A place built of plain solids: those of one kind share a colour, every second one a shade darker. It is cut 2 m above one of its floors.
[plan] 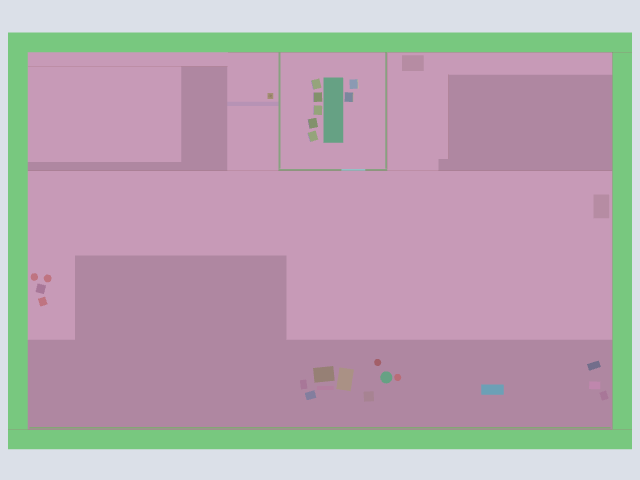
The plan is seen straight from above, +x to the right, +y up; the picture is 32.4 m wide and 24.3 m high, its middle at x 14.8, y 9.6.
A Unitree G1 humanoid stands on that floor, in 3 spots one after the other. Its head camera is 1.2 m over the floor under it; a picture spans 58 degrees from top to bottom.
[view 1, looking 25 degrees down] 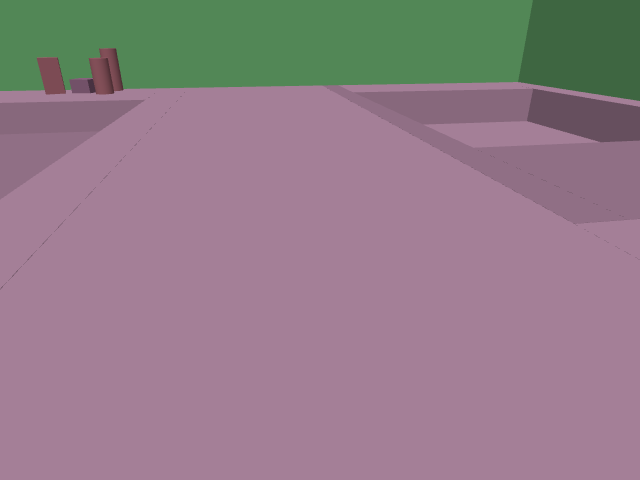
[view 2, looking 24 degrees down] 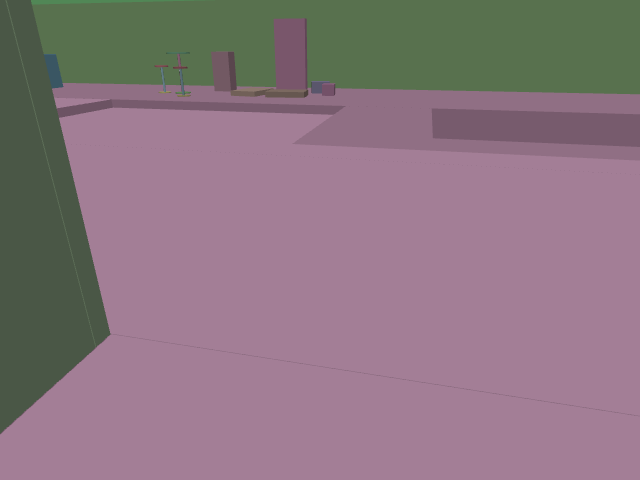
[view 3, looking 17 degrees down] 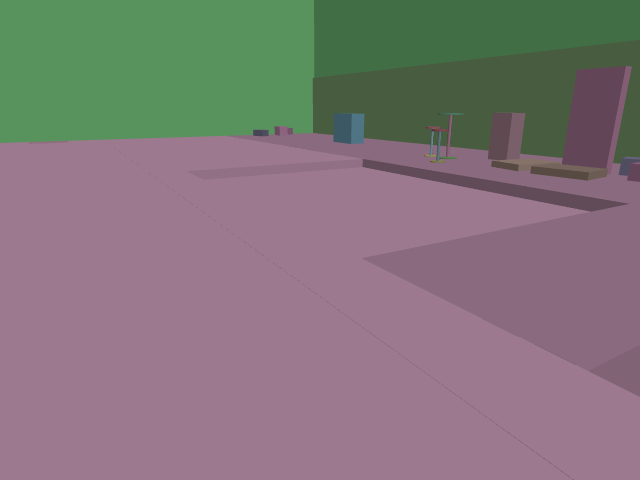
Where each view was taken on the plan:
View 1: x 12.59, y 10.82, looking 170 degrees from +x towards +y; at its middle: floor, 2.84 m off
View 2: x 11.40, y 14.48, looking -77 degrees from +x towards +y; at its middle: floor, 2.95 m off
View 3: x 10.32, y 10.82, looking -30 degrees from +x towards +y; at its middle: floor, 4.10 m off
